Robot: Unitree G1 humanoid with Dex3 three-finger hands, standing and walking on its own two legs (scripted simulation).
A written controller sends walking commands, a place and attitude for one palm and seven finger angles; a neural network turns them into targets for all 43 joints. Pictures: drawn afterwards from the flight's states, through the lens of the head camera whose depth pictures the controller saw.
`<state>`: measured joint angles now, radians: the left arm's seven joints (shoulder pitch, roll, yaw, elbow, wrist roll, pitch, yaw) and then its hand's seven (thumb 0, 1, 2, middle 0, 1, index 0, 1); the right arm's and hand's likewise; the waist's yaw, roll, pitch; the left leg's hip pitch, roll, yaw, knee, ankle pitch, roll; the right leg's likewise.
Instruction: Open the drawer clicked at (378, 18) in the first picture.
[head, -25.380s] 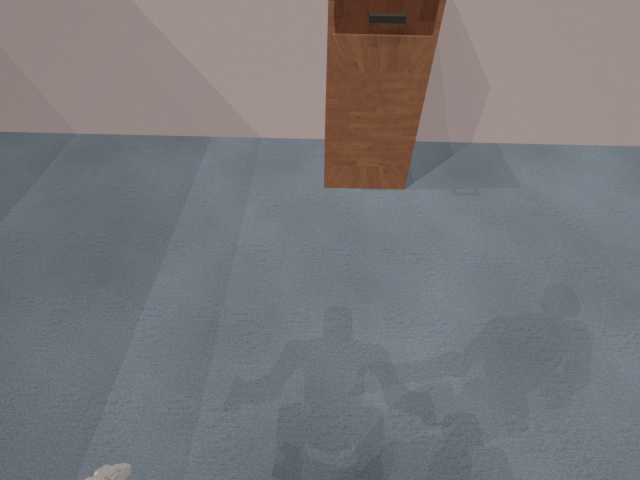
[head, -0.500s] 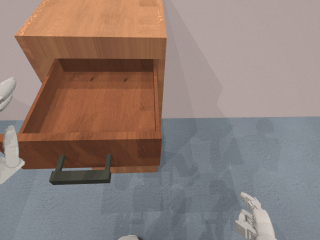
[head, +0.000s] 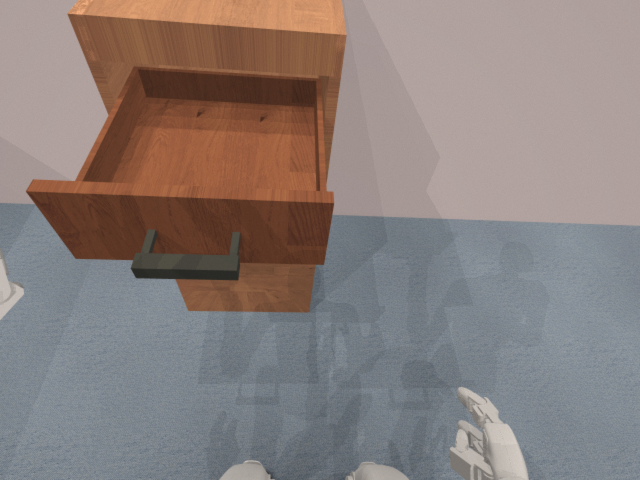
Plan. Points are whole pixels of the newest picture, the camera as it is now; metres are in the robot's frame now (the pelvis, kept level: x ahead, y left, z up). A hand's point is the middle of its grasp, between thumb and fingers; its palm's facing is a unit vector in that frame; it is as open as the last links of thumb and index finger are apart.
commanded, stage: step back with the hand held close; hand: left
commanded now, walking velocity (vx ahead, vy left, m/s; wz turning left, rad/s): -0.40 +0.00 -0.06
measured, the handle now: (190, 252) +0.37 +0.20 +0.04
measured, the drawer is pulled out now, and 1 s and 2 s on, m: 0.29 0.29 0.29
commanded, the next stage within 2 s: stop stepping back and stand still in 0.08 s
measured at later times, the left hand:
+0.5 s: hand out of the picture +0.05 +0.20 +0.21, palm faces +0.45 -0.79 -0.43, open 7.4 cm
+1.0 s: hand out of the picture +0.00 +0.19 +0.22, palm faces +0.46 -0.78 -0.41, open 7.4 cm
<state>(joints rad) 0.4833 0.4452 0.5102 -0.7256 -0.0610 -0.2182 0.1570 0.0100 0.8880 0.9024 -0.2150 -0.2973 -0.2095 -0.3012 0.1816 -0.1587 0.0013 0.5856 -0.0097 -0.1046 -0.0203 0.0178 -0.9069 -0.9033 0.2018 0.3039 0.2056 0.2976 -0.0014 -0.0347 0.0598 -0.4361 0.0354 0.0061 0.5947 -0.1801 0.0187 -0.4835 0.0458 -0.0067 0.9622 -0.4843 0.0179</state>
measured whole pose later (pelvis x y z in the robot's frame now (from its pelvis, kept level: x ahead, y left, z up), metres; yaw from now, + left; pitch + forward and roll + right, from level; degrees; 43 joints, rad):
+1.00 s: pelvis -0.18 -0.04 +0.00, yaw +3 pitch -1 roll +0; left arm 0.54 0.40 0.40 -0.67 -0.02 -0.20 0.17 0.01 0.89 0.90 -0.22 -0.30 -0.21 -0.30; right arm 0.25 -0.20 0.00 0.60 -0.02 -0.07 -0.04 0.02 -0.91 -0.90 0.20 0.30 0.21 0.30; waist -0.02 -0.03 -0.01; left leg -0.26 0.02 0.04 0.53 -0.27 0.04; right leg -0.42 0.03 -0.06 0.69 -0.35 -0.03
